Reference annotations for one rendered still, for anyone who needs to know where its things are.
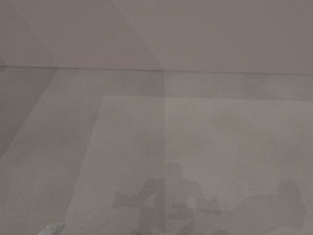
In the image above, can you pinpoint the left robot hand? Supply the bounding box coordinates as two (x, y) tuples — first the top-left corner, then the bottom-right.
(38, 222), (65, 235)

